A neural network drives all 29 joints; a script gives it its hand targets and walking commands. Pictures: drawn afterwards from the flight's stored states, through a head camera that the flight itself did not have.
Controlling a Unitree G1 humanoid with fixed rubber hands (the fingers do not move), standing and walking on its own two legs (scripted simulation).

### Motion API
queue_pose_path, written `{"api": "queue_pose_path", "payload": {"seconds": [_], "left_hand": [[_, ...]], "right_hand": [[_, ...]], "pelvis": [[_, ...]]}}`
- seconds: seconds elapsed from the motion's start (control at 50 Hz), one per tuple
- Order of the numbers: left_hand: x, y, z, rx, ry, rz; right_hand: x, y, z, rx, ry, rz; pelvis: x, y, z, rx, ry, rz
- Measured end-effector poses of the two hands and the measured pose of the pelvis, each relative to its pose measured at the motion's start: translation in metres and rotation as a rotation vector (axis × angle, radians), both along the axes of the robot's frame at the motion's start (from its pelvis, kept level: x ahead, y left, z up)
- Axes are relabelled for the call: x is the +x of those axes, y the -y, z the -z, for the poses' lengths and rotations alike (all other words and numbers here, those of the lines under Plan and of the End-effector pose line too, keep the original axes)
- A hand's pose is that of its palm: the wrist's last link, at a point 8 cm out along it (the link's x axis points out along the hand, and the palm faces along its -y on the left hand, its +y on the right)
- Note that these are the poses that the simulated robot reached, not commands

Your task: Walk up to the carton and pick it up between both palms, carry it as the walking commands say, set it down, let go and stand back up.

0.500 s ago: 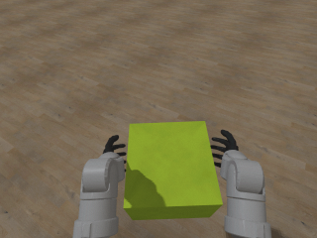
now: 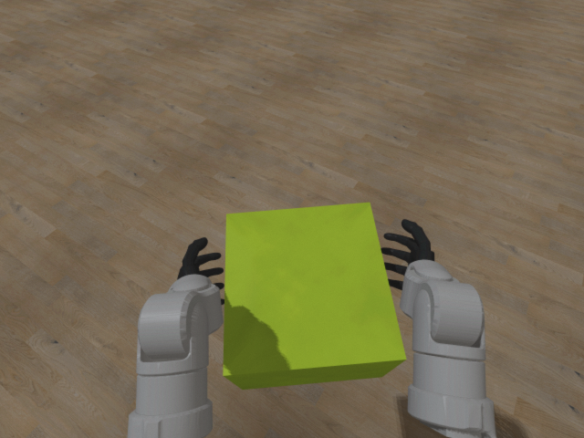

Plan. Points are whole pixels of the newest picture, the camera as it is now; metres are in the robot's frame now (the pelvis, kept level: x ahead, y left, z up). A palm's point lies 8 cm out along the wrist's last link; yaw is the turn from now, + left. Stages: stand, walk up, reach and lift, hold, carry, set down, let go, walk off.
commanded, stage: carry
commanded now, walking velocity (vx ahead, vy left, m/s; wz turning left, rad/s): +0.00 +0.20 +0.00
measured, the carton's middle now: (305, 296) +0.32 +0.02 -0.01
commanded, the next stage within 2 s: none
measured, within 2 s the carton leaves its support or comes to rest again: neither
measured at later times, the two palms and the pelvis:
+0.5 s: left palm (35, 360) +0.18 +0.32 +0.07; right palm (288, 341) +0.22 +0.04 +0.09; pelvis -0.10 +0.16 +0.01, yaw -1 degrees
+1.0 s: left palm out of the picture +0.12 +0.45 +0.07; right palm (147, 429) +0.12 +0.17 +0.08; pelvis -0.18 +0.32 +0.00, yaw -2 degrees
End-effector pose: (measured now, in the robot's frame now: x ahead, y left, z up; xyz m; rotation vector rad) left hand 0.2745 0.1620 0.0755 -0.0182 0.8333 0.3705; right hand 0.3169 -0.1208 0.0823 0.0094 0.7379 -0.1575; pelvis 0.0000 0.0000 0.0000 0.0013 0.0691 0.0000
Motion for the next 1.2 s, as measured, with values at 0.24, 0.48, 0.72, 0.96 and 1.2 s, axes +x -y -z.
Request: {"api": "queue_pose_path", "payload": {"seconds": [0.24,0.48,0.72,0.96,1.2], "left_hand": [[-0.019,-0.038,-0.01,-0.003,0.012,0.181],[-0.09,-0.154,0.01,-0.036,-0.035,0.059],[-0.122,-0.18,-0.006,0.025,-0.029,0.164],[-0.141,-0.269,-0.001,-0.011,0.018,0.178],[-0.216,-0.339,0.001,0.033,-0.007,0.055]], "right_hand": [[-0.066,-0.035,-0.013,0.007,0.014,0.189],[-0.1,-0.153,-0.006,-0.047,-0.04,0.048],[-0.165,-0.175,0.004,0.005,-0.036,0.12],[-0.191,-0.265,-0.004,0.004,0.007,0.178],[-0.236,-0.336,0.016,0.047,-0.019,0.057]], "pelvis": [[-0.043,-0.08,-0.007,0.016,0.006,-0.005],[-0.091,-0.159,-0.007,-0.028,-0.005,0.01],[-0.133,-0.216,-0.006,0.004,0.016,0.033],[-0.17,-0.306,-0.001,0.012,0.001,0.033],[-0.23,-0.355,-0.001,0.007,0.014,0.029]]}}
